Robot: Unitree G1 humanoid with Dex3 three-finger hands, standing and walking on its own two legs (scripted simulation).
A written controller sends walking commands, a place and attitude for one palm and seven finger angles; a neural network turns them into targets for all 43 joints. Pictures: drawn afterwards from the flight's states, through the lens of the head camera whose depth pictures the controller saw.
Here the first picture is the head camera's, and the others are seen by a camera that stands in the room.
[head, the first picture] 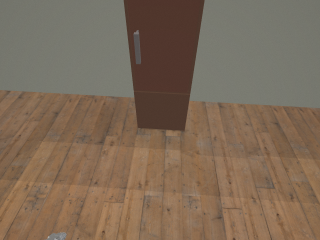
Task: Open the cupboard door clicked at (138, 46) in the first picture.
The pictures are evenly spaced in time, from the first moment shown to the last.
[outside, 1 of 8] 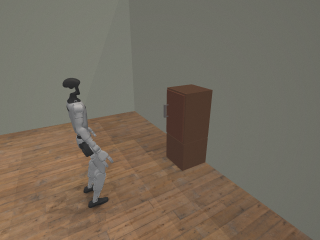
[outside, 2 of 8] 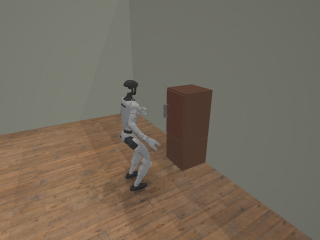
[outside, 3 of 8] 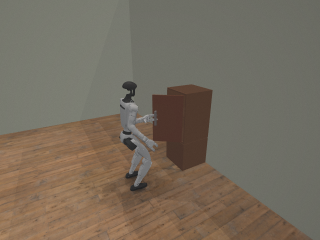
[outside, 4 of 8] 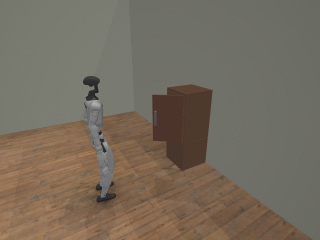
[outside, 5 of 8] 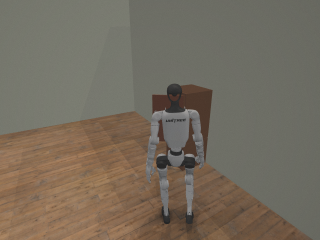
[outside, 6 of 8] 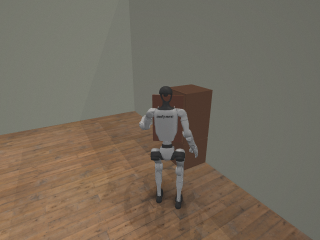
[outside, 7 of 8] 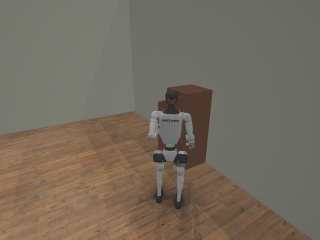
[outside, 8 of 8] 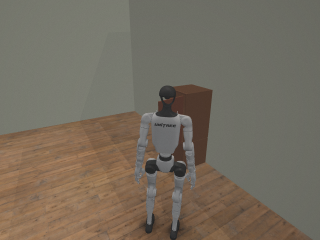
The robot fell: no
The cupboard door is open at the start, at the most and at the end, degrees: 0 100 100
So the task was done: yes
